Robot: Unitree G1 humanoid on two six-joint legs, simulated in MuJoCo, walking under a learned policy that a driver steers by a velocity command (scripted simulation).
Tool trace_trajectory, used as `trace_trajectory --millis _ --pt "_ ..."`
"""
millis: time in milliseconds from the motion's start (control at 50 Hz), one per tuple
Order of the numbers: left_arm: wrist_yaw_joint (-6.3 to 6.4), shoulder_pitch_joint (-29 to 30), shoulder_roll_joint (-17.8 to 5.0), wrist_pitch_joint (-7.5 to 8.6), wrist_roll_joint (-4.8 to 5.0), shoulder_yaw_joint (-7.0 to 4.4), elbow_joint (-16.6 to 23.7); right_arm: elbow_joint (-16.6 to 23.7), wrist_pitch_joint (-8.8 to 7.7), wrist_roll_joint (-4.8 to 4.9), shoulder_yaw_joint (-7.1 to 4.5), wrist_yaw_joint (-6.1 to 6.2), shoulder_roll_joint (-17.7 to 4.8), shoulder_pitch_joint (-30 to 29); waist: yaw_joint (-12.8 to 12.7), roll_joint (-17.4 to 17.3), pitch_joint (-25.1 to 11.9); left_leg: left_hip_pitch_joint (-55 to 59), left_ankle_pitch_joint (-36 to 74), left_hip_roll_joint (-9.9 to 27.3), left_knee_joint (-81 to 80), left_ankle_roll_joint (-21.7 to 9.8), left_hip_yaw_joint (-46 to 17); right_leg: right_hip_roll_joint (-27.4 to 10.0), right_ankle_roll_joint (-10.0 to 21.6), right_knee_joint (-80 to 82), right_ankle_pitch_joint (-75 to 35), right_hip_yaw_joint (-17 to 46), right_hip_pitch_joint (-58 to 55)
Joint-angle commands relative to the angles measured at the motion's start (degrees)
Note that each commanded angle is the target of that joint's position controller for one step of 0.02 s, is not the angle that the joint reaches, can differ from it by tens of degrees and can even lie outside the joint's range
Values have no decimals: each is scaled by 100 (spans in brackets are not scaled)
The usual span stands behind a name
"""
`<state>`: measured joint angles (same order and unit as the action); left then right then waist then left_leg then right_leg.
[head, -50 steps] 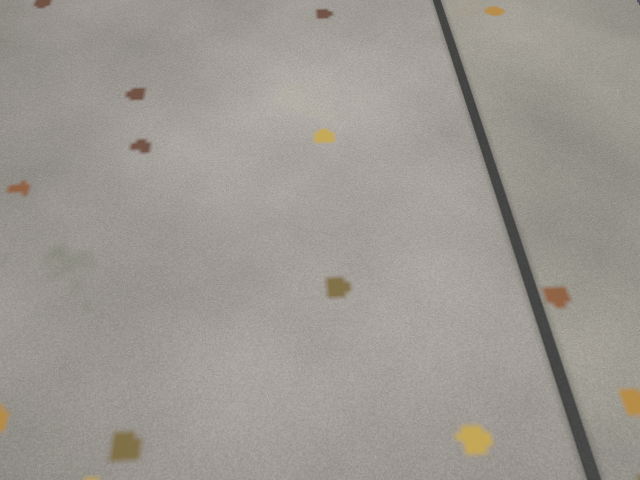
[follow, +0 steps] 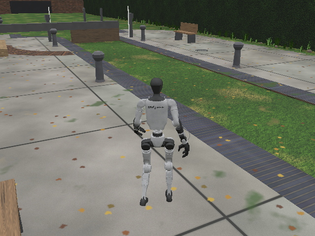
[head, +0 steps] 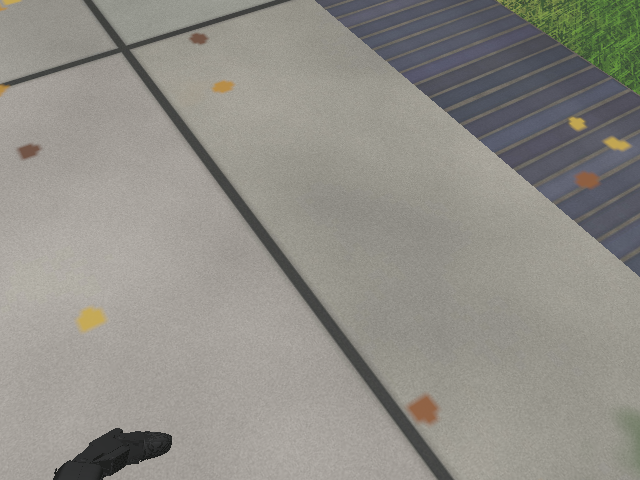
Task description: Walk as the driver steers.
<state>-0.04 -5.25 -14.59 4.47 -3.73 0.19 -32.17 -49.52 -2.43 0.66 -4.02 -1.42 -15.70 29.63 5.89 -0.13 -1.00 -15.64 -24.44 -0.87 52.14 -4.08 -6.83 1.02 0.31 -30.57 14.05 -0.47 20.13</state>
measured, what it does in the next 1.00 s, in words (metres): walks ahead, turning left: left foot, then right foot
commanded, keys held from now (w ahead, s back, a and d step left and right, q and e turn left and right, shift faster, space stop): w+q+shift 0.80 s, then w+shift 0.12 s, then shift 0.08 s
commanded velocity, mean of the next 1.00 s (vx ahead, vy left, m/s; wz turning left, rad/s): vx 0.97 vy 0.00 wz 0.85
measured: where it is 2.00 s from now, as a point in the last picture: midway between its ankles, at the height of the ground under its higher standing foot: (68, 254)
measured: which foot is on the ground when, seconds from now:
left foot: up 0.00-0.34, down 0.36-0.80, up 0.82-1.00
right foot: down 0.00-0.36, up 0.38-0.76, down 0.78-1.00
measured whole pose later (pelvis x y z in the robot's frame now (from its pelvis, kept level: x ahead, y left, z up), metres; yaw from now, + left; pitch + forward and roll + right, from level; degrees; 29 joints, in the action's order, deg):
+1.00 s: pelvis +0.80 +0.30 +0.01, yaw +51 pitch +1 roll -2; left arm -0.3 -22.9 -18.5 5.3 -2.1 -2.9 -45.8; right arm -38.3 -1.6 -2.6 -2.6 -2.8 -21.5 6.8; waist -3.2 -3.2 0.7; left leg -34.0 -16.1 -2.2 66.9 -4.5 -3.9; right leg 0.2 -0.2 -23.5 16.1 -5.1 8.8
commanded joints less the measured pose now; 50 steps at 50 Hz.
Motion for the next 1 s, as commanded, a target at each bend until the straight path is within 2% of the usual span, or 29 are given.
trace_trajectory --millis 20,80,160,240,280,320,340,360,380,400,420,440,480,500,520,540,580,620,680,720,740,760,780,800,820,840,880,920,1000 --pt "91 -1523 -825 16 23 -397 -187 943 -105 -105 -68 -60 -564 -1387 -1146 425 -299 -3517 548 438 1864 -171 272 -2103 808 1631 2034 2554 -3010" --pt "76 -1560 -616 103 163 -334 -500 1029 118 -259 -25 -249 -346 -1642 -852 802 489 -3643 765 714 1788 -10 339 -1731 643 2123 705 1324 -2248" --pt "31 -1433 -588 277 199 -344 -803 1465 210 -249 54 -371 -299 -2349 -502 723 807 -3912 1500 812 1620 17 353 -1653 550 2452 -1005 64 -1935" --pt "58 -1332 -795 323 214 -382 -1064 1706 187 -249 200 -522 -286 -3051 -483 305 1128 -2313 2403 520 -270 -318 1355 -1254 307 2750 -2796 -1316 -1238" --pt "85 -1627 -1181 282 222 -462 -1165 1636 175 -207 186 -469 -380 -2860 -376 426 666 -1404 2219 -69 -541 -583 1859 -1299 261 1903 -6011 -1456 -1813" --pt "131 -1415 -1665 87 144 -600 -1080 1297 156 -158 24 -349 -766 -1335 512 708 -342 174 1427 -490 -507 -816 1810 -1544 288 -346 -7716 -1395 -2015" --pt "132 -1212 -1690 11 137 -612 -959 888 150 -195 -148 -246 -1104 -10 1077 529 -1038 1858 1293 -639 -902 -989 1489 -1529 268 -2124 -7098 -1275 -1346" --pt "68 -1166 -1365 27 161 -562 -968 774 249 -52 -391 -104 -1523 83 999 -433 -1132 3121 901 -422 -1387 -1050 691 -597 65 -4495 -2674 -1248 83" --pt "-64 -1951 -608 119 173 -300 -335 1137 313 -304 -471 -76 -2324 -776 -261 -1853 -1639 4311 490 1423 -2351 -2069 -2849 105 -279 -6767 1571 -620 2478" --pt "-52 -1072 -1063 254 112 -318 -132 1326 380 -204 -505 -12 -2154 -503 351 -550 -2180 4248 -541 1459 -3267 -2223 -3900 18 -151 -6808 866 483 2864" --pt "-48 -776 -1036 316 164 -284 -31 1125 337 -206 -464 67 -1988 -600 126 -290 -1135 3301 -662 1479 -3744 -1950 -3730 -299 -113 -6295 685 555 3074" --pt "-16 -754 -937 306 110 -218 -42 1015 248 -174 -376 103 -1670 -715 -231 233 -409 2216 -140 1268 -3786 -1695 -3241 -618 -102 -5466 515 543 2763" --pt "19 -1003 -827 62 -95 -146 -196 1061 62 -147 -232 133 -1330 -1113 -735 426 261 406 1186 633 -3649 -1511 -2151 -875 -176 -4758 689 499 1834" --pt "15 -1169 -788 -82 -98 -137 -174 1087 15 -144 -194 120 -1288 -1186 -899 185 115 91 903 582 -3807 -1622 -2014 -890 -278 -4432 1005 486 1639" --pt "9 -1058 -768 -178 -122 -132 -218 1088 -38 -114 -159 96 -1159 -1272 -909 341 232 -307 781 331 -3979 -1556 -1727 -962 -342 -4128 953 386 1512" --pt "-11 -752 -724 -209 -77 -106 -16 1089 -86 -116 -154 85 -1195 -1227 -871 105 393 -664 983 300 -4123 -1607 -1710 -964 -401 -3591 661 281 1443" --pt "-49 193 -629 -178 21 -46 314 1023 -144 -95 -159 60 -1123 -1010 -607 206 809 -948 1387 91 -4323 -1453 -1531 -919 -490 -2471 -341 156 1393" --pt "-119 560 -521 -147 102 13 368 1017 -146 -92 -223 50 -1237 -988 -415 21 722 -752 1764 -70 -4292 -1245 -1466 -696 -445 -1455 -1423 121 1053" --pt "-132 831 -641 -92 207 -12 423 903 -164 -25 -285 50 -1353 -721 -179 -197 445 122 3105 153 -3951 -1031 -1670 -398 -299 -593 -1942 151 666" --pt "-95 622 -790 -69 212 -65 359 897 -151 -35 -316 108 -1431 -800 -310 -219 270 563 3771 212 -3535 -809 -1798 -218 -217 -61 -1630 233 67" --pt "-38 139 -999 -61 227 -157 212 900 -150 -67 -342 121 -1562 -872 -542 -237 -53 778 4661 197 -2946 -673 -1822 -33 -167 -52 -1135 226 -535" --pt "42 -770 -1271 -41 249 -290 -5 904 -154 -106 -369 97 -1746 -1030 -1075 -132 -608 772 5228 85 -1834 -536 -1690 47 -104 -101 -539 144 -1524" --pt "166 -2050 -1513 -19 221 -426 -275 961 -215 -142 -328 65 -1611 -1321 -1766 -35 -1170 53 4859 -146 -296 -408 -1463 -304 -4 -250 -19 331 -2987" --pt "281 -2978 -1930 22 -12 -567 -396 1141 -288 -74 -93 78 -688 -1202 -1863 1218 -1904 -1293 1560 -665 1813 -365 -882 -1839 230 210 2560 2144 -4427" --pt "202 -2211 -2177 -4 -60 -631 -337 1430 -265 105 88 49 -391 -597 -1024 2851 -2280 -2460 -413 -847 2778 -259 -324 -2803 647 1670 3661 5372 -4480" --pt "152 -1422 -1472 -41 12 -548 -185 1174 -160 -108 74 99 -811 -1001 -1017 1501 -1254 -2795 339 -303 2936 -313 -198 -2469 717 1719 3965 4914 -3535" --pt "71 -1280 -910 -51 43 -423 -410 1174 -72 -305 57 -49 -917 -1621 -974 217 -370 -2536 910 76 2381 -226 4 -1912 651 1565 2063 3056 -2314" --pt "42 -1565 -749 59 76 -352 -809 1304 4 -350 153 -183 -607 -1786 -799 385 83 -2437 880 228 2015 -166 -111 -1566 608 1763 1140 2141 -1655" --pt "-114 -1664 -755 283 252 -305 -1171 1580 45 -370 258 -163 -455 -2280 -543 382 476 -2562 1023 -6 922 93 99 -1516 704 1733 -3876 691 -1430"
